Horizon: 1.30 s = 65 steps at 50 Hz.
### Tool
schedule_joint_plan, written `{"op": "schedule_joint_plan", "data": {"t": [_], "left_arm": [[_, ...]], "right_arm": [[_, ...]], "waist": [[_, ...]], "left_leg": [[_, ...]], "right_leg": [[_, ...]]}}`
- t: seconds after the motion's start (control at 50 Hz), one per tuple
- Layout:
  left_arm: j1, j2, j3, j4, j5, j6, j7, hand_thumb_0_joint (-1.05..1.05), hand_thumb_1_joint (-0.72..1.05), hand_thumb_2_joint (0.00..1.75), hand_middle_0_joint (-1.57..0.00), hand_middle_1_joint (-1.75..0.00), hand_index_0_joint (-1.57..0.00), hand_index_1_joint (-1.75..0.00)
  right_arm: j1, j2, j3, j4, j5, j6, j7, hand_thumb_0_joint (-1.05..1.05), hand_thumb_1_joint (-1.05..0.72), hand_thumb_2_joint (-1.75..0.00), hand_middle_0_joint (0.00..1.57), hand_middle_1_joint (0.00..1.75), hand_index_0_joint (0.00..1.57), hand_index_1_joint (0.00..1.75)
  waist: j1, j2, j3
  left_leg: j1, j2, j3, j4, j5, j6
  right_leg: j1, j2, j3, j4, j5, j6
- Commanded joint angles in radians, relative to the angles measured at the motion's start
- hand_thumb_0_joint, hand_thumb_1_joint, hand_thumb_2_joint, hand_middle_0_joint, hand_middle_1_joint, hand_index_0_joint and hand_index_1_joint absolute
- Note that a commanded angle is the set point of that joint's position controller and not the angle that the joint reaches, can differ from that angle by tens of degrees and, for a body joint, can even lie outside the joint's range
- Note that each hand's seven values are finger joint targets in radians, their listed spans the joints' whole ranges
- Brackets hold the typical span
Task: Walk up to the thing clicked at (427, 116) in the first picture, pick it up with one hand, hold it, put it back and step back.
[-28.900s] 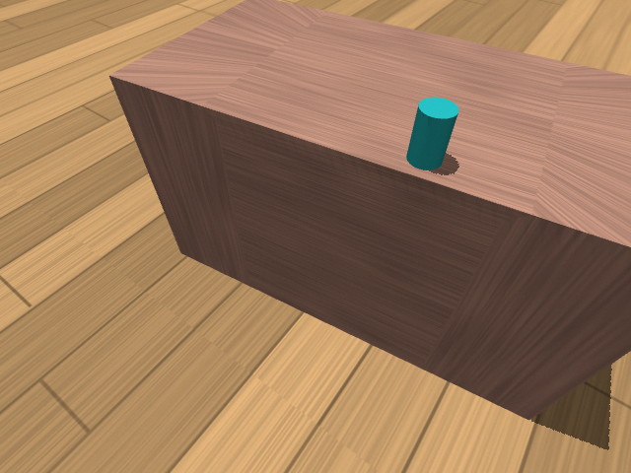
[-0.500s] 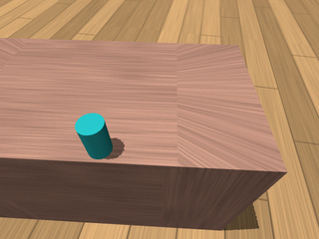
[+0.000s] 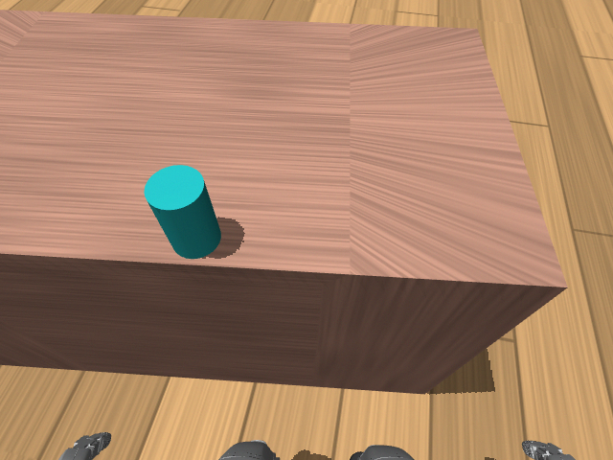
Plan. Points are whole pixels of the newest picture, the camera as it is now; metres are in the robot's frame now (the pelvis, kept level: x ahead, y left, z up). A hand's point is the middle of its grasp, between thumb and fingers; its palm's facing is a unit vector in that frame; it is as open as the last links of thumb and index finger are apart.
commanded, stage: step back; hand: left
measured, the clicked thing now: (186, 214) +0.42 +0.17 +0.04
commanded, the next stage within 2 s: none
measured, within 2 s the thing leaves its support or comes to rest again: neither
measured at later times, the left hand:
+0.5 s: hand out of the picture +0.03 +0.30 -0.16, palm faces -0.13 -0.91 -0.38, open 7.4 cm
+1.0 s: hand out of the picture -0.09 +0.33 -0.16, palm faces -0.02 -0.93 -0.37, open 7.4 cm
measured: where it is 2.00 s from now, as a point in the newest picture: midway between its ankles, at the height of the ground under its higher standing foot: outside the picture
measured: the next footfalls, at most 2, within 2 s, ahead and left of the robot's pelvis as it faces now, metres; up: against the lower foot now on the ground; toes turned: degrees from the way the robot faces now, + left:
left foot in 0.14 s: +0.00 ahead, +0.15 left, +0.00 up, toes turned -2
right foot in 0.54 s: -0.09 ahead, -0.08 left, +0.00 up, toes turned -2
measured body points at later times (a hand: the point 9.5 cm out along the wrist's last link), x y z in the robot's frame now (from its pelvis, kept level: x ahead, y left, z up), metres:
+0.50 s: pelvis -0.09 +0.05 -0.01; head -0.01 +0.05 +0.43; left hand +0.04 +0.35 -0.14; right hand -0.03 -0.27 -0.13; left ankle -0.04 +0.15 -0.73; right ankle -0.13 -0.08 -0.71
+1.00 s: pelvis -0.22 +0.06 -0.01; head -0.16 +0.08 +0.43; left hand -0.09 +0.37 -0.13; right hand -0.14 -0.25 -0.12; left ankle -0.20 +0.17 -0.73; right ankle -0.19 -0.07 -0.69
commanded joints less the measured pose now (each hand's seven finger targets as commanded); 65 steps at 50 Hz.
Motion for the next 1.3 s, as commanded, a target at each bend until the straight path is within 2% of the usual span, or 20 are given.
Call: {"op": "schedule_joint_plan", "data": {"t": [0.0,0.08,0.1,0.12,0.16,0.22,0.4,0.5,0.52,0.56,0.64,0.76,0.86,0.9,0.92,1.0,1.16,1.24,1.26,1.28], "left_arm": [[-0.135,0.291,0.061,-0.151,0.021,-0.019,0.023,0.00,0.90,0.90,-0.20,-0.30,-0.20,-0.30],[-0.117,0.264,0.051,-0.184,0.015,0.000,0.019,0.00,0.90,0.90,-0.20,-0.30,-0.20,-0.30],[-0.067,0.216,0.044,-0.189,0.003,0.012,0.017,0.00,0.90,0.90,-0.20,-0.30,-0.20,-0.30],[-0.026,0.159,0.035,-0.201,-0.005,0.016,0.023,0.00,0.90,0.90,-0.20,-0.30,-0.20,-0.30],[-0.064,0.219,0.051,-0.183,0.010,0.021,0.041,0.00,0.90,0.90,-0.20,-0.30,-0.20,-0.30],[0.032,0.216,0.050,-0.163,-0.008,0.019,0.039,0.00,0.90,0.90,-0.20,-0.30,-0.20,-0.30],[0.055,0.193,0.061,-0.217,0.007,0.004,0.016,0.00,0.90,0.90,-0.20,-0.30,-0.20,-0.30],[0.185,0.168,0.068,-0.171,0.016,-0.014,0.007,0.00,0.90,0.90,-0.20,-0.30,-0.20,-0.30],[0.174,0.215,0.080,-0.181,0.028,-0.022,0.009,0.00,0.90,0.90,-0.20,-0.30,-0.20,-0.30],[0.115,0.364,0.107,-0.227,0.022,-0.023,0.006,0.00,0.90,0.90,-0.20,-0.30,-0.20,-0.30],[0.008,0.238,0.082,-0.276,0.017,-0.021,0.019,0.00,0.90,0.90,-0.20,-0.30,-0.20,-0.30],[0.106,0.228,0.077,-0.294,0.027,-0.013,0.031,0.00,0.90,0.90,-0.20,-0.30,-0.20,-0.30],[0.062,0.242,0.067,-0.321,0.005,0.012,0.012,0.00,0.90,0.90,-0.20,-0.30,-0.20,-0.30],[0.049,0.193,0.062,-0.337,-0.002,0.011,0.017,0.00,0.90,0.90,-0.20,-0.30,-0.20,-0.30],[-0.009,0.228,0.081,-0.325,0.015,0.014,0.027,0.00,0.90,0.90,-0.20,-0.30,-0.20,-0.30],[0.151,0.222,0.089,-0.256,-0.003,0.019,0.017,0.00,0.90,0.90,-0.20,-0.30,-0.20,-0.30],[0.151,0.198,0.078,-0.252,0.010,0.009,0.000,0.00,0.90,0.90,-0.20,-0.30,-0.20,-0.30],[0.331,0.182,0.081,-0.157,0.010,0.004,-0.009,0.00,0.90,0.90,-0.20,-0.30,-0.20,-0.30],[0.330,0.200,0.085,-0.150,0.023,-0.002,-0.005,0.00,0.90,0.90,-0.20,-0.30,-0.20,-0.30],[0.292,0.273,0.107,-0.173,0.041,-0.008,-0.005,0.00,0.90,0.90,-0.20,-0.30,-0.20,-0.30]], "right_arm": [[0.142,-0.175,-0.067,-0.082,0.000,0.007,-0.004,0.00,-0.90,-0.90,0.20,0.30,0.20,0.30],[0.221,-0.163,-0.076,-0.070,-0.021,-0.018,-0.010,0.00,-0.90,-0.90,0.20,0.30,0.20,0.30],[0.183,-0.200,-0.086,-0.083,-0.042,-0.028,-0.015,0.00,-0.90,-0.90,0.20,0.30,0.20,0.30],[0.136,-0.295,-0.104,-0.113,-0.060,-0.039,-0.017,0.00,-0.90,-0.90,0.20,0.30,0.20,0.30],[0.100,-0.346,-0.110,-0.147,-0.038,-0.043,-0.019,0.00,-0.90,-0.90,0.20,0.30,0.20,0.30],[0.018,-0.243,-0.080,-0.166,-0.043,-0.045,-0.045,0.00,-0.90,-0.90,0.20,0.30,0.20,0.30],[0.107,-0.235,-0.080,-0.201,-0.029,-0.043,-0.058,0.00,-0.90,-0.90,0.20,0.30,0.20,0.30],[0.031,-0.235,-0.070,-0.219,-0.014,-0.027,-0.046,0.00,-0.90,-0.90,0.20,0.30,0.20,0.30],[0.039,-0.200,-0.056,-0.220,-0.004,-0.026,-0.045,0.00,-0.90,-0.90,0.20,0.30,0.20,0.30],[-0.005,-0.175,-0.053,-0.226,0.005,-0.018,-0.056,0.00,-0.90,-0.90,0.20,0.30,0.20,0.30],[0.091,-0.180,-0.045,-0.181,0.006,-0.027,-0.056,0.00,-0.90,-0.90,0.20,0.30,0.20,0.30],[0.079,-0.167,-0.041,-0.206,-0.011,-0.039,-0.053,0.00,-0.90,-0.90,0.20,0.30,0.20,0.30],[0.193,-0.175,-0.062,-0.169,-0.030,-0.055,-0.042,0.00,-0.90,-0.90,0.20,0.30,0.20,0.30],[0.104,-0.361,-0.102,-0.203,-0.038,-0.055,-0.031,0.00,-0.90,-0.90,0.20,0.30,0.20,0.30],[0.106,-0.371,-0.108,-0.208,-0.044,-0.059,-0.032,0.00,-0.90,-0.90,0.20,0.30,0.20,0.30],[-0.011,-0.236,-0.071,-0.227,-0.038,-0.060,-0.050,0.00,-0.90,-0.90,0.20,0.30,0.20,0.30],[0.071,-0.252,-0.084,-0.244,-0.041,-0.046,-0.048,0.00,-0.90,-0.90,0.20,0.30,0.20,0.30],[-0.008,-0.281,-0.086,-0.262,-0.034,-0.021,-0.043,0.00,-0.90,-0.90,0.20,0.30,0.20,0.30],[0.000,-0.246,-0.073,-0.262,-0.026,-0.016,-0.041,0.00,-0.90,-0.90,0.20,0.30,0.20,0.30],[0.020,-0.180,-0.056,-0.270,-0.016,-0.017,-0.040,0.00,-0.90,-0.90,0.20,0.30,0.20,0.30]], "waist": [[-0.049,-0.198,-0.184],[-0.058,-0.134,-0.214],[-0.022,0.033,-0.196],[0.012,0.245,-0.194],[-0.039,0.154,-0.245],[0.034,0.139,-0.205],[-0.033,0.129,-0.234],[0.033,0.109,-0.283],[0.022,0.046,-0.270],[0.066,-0.293,-0.176],[-0.004,-0.138,-0.143],[0.061,-0.186,-0.208],[-0.006,-0.157,-0.254],[-0.010,0.245,-0.231],[-0.057,0.191,-0.208],[0.054,0.108,-0.162],[-0.024,0.189,-0.225],[0.056,0.219,-0.274],[0.055,0.158,-0.253],[0.041,-0.036,-0.186]], "left_leg": [[0.073,0.030,-0.086,0.306,-0.190,0.033],[0.063,0.024,0.030,-0.207,0.114,-0.004],[0.069,0.102,-0.116,-0.323,0.321,0.006],[0.164,0.289,-0.403,-0.350,0.590,0.077],[0.088,0.378,-0.459,-0.321,0.681,0.216],[0.192,0.272,-0.245,-0.248,0.659,0.167],[0.315,0.330,-0.233,-0.213,0.674,0.219],[0.144,0.237,-0.115,-0.092,0.476,0.115],[-0.009,0.185,-0.092,-0.057,0.344,0.056],[-0.136,-0.060,-0.036,0.360,-0.281,-0.034],[-0.175,-0.080,-0.113,0.495,-0.156,-0.043],[-0.172,-0.017,-0.035,0.165,-0.173,-0.064],[0.119,0.016,0.037,-0.283,0.163,-0.023],[0.076,0.414,-0.467,-0.408,0.344,0.196],[-0.025,0.473,-0.560,-0.418,0.373,0.284],[0.053,0.297,-0.205,-0.311,0.466,0.174],[0.200,0.308,-0.190,-0.276,0.398,0.205],[0.053,0.265,-0.133,-0.218,0.271,0.127],[-0.030,0.213,-0.108,-0.154,0.202,0.079],[-0.216,0.087,-0.070,-0.016,0.027,0.011]], "right_leg": [[-0.143,-0.320,0.246,-0.112,0.313,-0.263],[-0.005,-0.189,0.152,0.102,0.242,-0.146],[-0.050,-0.067,0.102,0.252,0.094,-0.099],[-0.242,0.116,0.081,0.412,-0.329,-0.054],[-0.208,0.164,0.260,0.612,-0.463,-0.041],[-0.302,0.147,0.250,0.688,-0.287,-0.033],[-0.206,0.097,0.144,0.383,-0.294,0.007],[0.089,0.064,0.052,-0.113,0.027,-0.043],[0.178,-0.011,0.167,-0.113,0.119,-0.064],[-0.021,-0.364,0.605,-0.202,0.313,-0.344],[0.018,-0.179,0.279,-0.092,0.453,-0.232],[0.219,-0.193,0.269,-0.027,0.503,-0.240],[0.030,-0.137,0.234,0.094,0.267,-0.142],[-0.188,0.147,0.070,0.406,-0.335,-0.033],[-0.159,0.146,0.216,0.614,-0.440,-0.026],[-0.237,0.153,0.241,0.756,-0.265,-0.021],[-0.139,0.089,0.123,0.359,-0.297,0.027],[0.115,0.063,0.012,-0.064,-0.110,-0.028],[0.155,0.052,0.042,-0.140,-0.067,-0.040],[0.151,-0.091,0.308,-0.190,-0.168,-0.084]]}}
